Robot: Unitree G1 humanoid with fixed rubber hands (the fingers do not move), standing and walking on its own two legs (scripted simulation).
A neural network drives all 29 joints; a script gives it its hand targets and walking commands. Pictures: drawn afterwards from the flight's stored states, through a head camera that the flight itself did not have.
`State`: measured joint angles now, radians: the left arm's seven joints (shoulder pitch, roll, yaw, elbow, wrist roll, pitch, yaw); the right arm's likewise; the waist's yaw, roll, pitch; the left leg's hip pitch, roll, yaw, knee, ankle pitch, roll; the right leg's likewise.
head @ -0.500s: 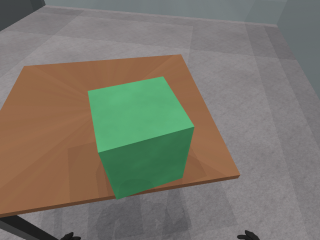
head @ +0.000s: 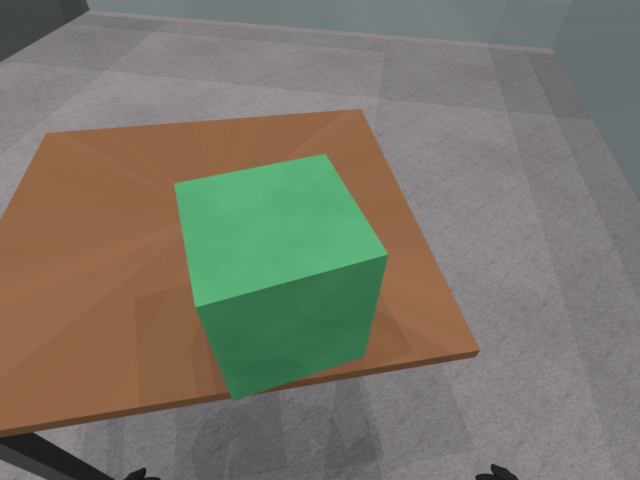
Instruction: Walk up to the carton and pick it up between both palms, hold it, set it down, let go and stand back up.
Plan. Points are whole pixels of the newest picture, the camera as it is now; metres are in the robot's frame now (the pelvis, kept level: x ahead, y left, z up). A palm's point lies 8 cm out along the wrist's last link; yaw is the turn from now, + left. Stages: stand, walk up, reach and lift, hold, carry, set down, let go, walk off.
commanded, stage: walk up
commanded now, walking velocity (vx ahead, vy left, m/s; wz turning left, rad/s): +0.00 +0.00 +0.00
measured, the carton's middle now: (278, 278) +0.40 +0.06 +0.03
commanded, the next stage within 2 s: none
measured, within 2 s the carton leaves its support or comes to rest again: neither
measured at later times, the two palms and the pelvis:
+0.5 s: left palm out of the picture +0.02 +0.35 -0.14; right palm out of the picture +0.04 -0.21 -0.10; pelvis -0.11 +0.05 -0.02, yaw +7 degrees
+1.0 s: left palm out of the picture -0.22 +0.33 -0.11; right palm out of the picture -0.14 -0.22 -0.12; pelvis -0.23 +0.05 -0.01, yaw +8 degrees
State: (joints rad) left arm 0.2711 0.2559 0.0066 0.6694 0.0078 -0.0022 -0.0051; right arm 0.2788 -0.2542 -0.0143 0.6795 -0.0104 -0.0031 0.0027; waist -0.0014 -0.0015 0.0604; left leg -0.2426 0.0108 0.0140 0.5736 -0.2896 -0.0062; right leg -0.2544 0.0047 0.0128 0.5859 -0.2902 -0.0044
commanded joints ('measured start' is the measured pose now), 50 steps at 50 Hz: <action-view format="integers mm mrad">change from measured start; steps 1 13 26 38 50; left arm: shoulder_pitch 4 -147 -54 220 -25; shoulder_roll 138 261 229 142 191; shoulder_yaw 43 112 91 123 109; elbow -87 -153 -58 26 -9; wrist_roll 0 41 0 -1 39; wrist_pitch -19 40 59 50 10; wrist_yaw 4 50 62 -7 9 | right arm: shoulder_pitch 9 -10 -90 -15 70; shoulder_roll -135 -162 -205 -209 -85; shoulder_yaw -37 -81 -101 -99 -97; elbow -86 -137 -192 -133 -139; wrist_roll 0 -17 -37 -21 -24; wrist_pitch -18 77 50 56 10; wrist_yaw -4 -6 -28 -37 4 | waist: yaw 0 15 -15 50 25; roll -2 -161 119 222 -275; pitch -39 -42 -198 -115 127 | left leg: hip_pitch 0 -157 151 -139 -135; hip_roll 78 -10 205 156 -17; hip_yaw -96 -150 -410 -335 -42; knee -121 521 -110 -286 101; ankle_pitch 88 -276 474 -384 -226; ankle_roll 40 -14 212 59 -35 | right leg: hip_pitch -17 -47 -308 181 -150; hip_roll -88 -395 80 57 -193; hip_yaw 107 226 128 -48 225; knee -146 -99 835 -119 -285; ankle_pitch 92 617 -248 -158 -492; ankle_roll -32 -315 53 -10 -164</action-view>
